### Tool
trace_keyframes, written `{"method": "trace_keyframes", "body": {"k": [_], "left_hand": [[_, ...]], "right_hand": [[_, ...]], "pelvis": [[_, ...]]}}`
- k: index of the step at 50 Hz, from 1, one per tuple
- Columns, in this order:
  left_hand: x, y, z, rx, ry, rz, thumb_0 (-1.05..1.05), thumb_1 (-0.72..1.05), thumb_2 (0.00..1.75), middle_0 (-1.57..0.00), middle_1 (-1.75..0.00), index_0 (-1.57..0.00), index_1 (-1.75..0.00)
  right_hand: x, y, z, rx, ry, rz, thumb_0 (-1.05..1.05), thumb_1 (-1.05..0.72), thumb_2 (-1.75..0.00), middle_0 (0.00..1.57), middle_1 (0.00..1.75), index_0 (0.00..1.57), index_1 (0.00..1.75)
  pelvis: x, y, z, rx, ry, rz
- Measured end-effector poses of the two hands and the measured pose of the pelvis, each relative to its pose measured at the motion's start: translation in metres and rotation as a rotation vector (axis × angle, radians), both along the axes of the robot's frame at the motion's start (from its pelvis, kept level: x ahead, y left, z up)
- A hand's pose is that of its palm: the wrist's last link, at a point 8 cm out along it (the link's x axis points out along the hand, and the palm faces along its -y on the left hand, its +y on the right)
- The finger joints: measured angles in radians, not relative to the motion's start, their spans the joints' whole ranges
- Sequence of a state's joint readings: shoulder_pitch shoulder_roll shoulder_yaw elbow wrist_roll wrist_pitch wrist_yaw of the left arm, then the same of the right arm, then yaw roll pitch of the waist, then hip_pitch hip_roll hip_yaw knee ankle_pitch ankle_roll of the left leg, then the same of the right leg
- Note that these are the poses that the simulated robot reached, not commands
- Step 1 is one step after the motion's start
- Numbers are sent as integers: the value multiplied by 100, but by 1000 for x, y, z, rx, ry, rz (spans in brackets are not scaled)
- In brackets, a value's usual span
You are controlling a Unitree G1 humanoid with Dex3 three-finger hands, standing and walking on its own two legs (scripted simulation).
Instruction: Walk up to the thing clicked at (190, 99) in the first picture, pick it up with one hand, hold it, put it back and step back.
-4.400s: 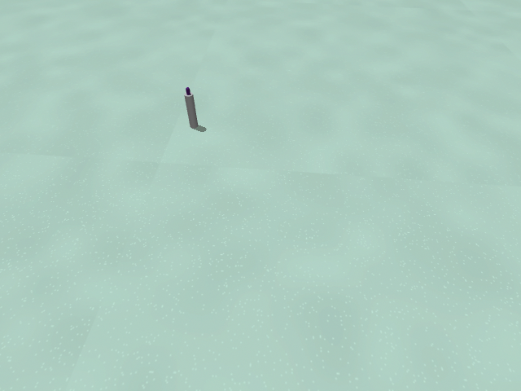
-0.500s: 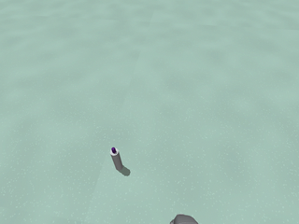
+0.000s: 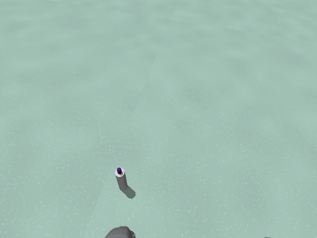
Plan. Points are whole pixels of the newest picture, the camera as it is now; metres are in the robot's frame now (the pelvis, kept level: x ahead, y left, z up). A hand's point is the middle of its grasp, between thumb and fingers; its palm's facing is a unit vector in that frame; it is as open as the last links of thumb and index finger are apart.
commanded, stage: walk up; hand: left
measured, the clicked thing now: (121, 178) +0.48 +0.18 -0.62
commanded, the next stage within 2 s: stand in 1.84 s
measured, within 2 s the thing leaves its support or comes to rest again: neither
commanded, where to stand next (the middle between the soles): +0.11 +0.01 m, yaw -1 degrees
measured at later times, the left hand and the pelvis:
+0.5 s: hand out of the picture +0.07 +0.27 -0.13, palm faces -0.06 -0.90 -0.44, open 7.4 cm; pelvis +0.04 -0.01 +0.01, yaw -2 degrees
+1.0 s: hand (62, 219) +0.18 +0.26 -0.13, palm faces -0.06 -0.94 -0.34, open 7.4 cm; pelvis +0.07 +0.01 +0.02, yaw -2 degrees
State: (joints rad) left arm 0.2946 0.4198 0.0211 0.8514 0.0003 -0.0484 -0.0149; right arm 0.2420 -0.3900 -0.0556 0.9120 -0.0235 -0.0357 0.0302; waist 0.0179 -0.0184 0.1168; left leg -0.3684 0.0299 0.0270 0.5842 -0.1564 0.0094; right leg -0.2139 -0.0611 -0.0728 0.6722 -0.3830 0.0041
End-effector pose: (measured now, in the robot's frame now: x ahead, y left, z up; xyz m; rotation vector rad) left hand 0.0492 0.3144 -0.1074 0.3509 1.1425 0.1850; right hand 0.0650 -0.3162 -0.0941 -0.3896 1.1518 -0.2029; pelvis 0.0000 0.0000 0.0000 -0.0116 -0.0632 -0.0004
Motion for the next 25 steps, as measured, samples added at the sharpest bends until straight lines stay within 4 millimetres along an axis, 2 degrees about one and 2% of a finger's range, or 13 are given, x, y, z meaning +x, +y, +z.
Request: {"method": "trace_keyframes", "body": {"k": [5,11,14,19,22,25], "left_hand": [[13,2,-11,-36,42,-21,1,91,90,-20,-30,-21,-30],[15,9,-3,-20,87,-28,1,91,90,-20,-30,-21,-30],[12,12,4,16,103,-21,1,91,90,-20,-30,-21,-30],[6,9,11,86,116,11,1,91,90,-20,-30,-21,-30],[8,2,18,91,114,23,1,91,90,-20,-30,-21,-30],[18,-3,23,83,103,20,1,90,90,-20,-30,-21,-30]], "right_hand": [[16,19,12,7,-50,-3,1,-91,-90,20,30,21,30],[23,17,18,6,-59,-16,0,-90,-90,20,30,21,30],[24,9,11,12,-50,-26,1,-90,-90,20,31,21,30],[32,-4,-14,47,-31,-50,1,-91,-90,20,30,21,30],[37,0,-22,80,-1,-51,1,-91,-90,20,30,21,30],[40,6,-26,104,21,-47,1,-91,-90,20,30,21,30]], "pelvis": [[7,10,4,-10,-2,-17],[19,11,10,-3,9,-26],[24,8,8,2,10,-30],[31,-4,-1,-3,1,-37],[37,-7,3,12,9,-42],[41,-6,7,14,19,-37]]}}
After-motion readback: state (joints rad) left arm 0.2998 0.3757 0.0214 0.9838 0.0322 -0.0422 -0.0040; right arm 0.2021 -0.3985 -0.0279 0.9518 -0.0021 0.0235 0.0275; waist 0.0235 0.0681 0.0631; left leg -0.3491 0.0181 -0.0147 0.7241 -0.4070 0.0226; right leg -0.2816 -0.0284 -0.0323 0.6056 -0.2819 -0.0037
